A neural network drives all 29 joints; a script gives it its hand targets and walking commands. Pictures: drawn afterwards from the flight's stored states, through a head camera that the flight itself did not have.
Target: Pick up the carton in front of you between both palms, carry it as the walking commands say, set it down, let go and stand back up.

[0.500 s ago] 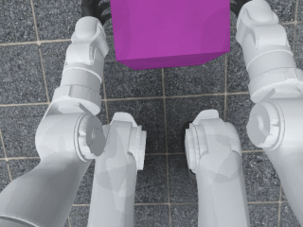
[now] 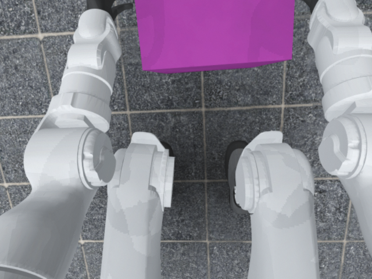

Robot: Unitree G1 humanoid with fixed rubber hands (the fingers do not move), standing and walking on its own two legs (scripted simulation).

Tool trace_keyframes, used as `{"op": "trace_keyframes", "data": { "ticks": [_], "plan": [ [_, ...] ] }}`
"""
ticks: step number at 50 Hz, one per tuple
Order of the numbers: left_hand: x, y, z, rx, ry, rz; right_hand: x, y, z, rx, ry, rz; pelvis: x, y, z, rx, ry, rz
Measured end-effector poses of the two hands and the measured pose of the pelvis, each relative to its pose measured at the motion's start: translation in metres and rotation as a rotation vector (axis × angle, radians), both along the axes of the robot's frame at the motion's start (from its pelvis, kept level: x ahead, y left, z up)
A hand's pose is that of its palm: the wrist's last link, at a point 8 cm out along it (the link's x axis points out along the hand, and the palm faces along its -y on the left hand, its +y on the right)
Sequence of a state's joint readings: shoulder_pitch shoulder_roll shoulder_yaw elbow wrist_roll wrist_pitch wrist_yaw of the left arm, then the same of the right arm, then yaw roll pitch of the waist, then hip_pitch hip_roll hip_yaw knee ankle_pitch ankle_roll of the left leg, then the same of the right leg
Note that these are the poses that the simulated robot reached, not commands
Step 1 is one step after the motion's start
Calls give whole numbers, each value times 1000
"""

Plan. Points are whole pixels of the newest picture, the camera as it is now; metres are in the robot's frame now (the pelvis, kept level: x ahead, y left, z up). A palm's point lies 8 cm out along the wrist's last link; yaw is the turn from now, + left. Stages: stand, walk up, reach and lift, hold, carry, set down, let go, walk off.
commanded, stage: set down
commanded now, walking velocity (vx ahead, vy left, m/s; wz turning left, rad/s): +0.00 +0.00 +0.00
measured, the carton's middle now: (208, 11) +0.53 -0.02 -0.24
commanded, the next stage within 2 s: let go in 1.18 s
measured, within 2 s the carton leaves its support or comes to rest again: neither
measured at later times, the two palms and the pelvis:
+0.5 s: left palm out of the picture +0.54 +0.16 -0.05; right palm out of the picture +0.55 -0.22 -0.05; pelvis +0.00 +0.00 +0.06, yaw +0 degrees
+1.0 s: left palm out of the picture +0.54 +0.17 +0.10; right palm out of the picture +0.55 -0.23 +0.10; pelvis +0.02 +0.00 +0.20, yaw -1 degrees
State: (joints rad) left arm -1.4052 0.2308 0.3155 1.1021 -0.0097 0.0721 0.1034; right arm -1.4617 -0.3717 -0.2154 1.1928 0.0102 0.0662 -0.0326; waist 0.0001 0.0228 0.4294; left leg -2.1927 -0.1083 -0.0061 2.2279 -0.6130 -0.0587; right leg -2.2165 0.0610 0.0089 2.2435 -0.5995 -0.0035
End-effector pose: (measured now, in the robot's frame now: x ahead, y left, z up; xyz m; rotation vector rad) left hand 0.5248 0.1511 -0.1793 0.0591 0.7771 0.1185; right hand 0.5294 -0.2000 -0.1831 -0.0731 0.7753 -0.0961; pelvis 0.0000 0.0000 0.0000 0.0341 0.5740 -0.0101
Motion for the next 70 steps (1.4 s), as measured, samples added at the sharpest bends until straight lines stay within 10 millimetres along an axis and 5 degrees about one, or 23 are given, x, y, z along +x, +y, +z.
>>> {"op": "trace_keyframes", "data": {
  "ticks": [7,15,26,61,70],
  "plan": [
    [6,20,-1,8,-41,33,7,-22,2,-20,-51,-37,3,1,-6,-3,11,7],
    [17,13,44,-7,-131,37,22,-13,48,0,-140,-24,2,2,3,-3,33,4],
    [14,10,135,0,-126,49,17,-17,140,-4,-123,-36,4,3,69,-2,161,2],
    [11,20,337,11,-145,25,17,-31,343,-3,-135,-6,36,-3,258,-7,234,-9],
    [-20,26,367,76,-78,-63,-20,-35,372,-83,-70,18,54,-3,302,-14,183,-13]
  ]
}}
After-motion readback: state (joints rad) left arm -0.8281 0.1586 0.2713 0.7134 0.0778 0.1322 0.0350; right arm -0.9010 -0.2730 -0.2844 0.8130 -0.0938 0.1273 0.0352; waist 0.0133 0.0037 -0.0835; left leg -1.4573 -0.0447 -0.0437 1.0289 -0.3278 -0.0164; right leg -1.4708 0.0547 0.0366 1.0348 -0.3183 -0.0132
